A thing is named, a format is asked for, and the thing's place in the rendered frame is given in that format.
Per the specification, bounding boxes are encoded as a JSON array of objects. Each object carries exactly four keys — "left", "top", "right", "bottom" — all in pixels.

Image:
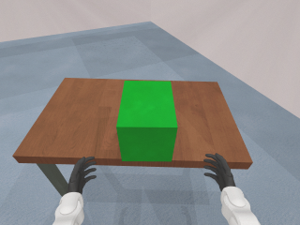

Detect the carton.
[{"left": 116, "top": 81, "right": 178, "bottom": 162}]

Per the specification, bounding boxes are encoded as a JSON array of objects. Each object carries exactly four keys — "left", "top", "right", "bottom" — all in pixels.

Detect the table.
[{"left": 13, "top": 78, "right": 253, "bottom": 197}]

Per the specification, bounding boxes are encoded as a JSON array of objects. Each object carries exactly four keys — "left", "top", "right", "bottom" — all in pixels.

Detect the left robot hand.
[{"left": 67, "top": 157, "right": 97, "bottom": 194}]

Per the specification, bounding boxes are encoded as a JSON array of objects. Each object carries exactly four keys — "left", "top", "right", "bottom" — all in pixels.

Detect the right robot forearm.
[{"left": 220, "top": 186, "right": 261, "bottom": 225}]

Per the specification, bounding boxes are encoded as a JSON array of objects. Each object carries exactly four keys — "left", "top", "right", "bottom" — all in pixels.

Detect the right robot hand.
[{"left": 203, "top": 153, "right": 236, "bottom": 192}]

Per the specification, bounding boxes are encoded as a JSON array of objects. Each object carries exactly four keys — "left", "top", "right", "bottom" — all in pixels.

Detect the left robot forearm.
[{"left": 53, "top": 192, "right": 84, "bottom": 225}]

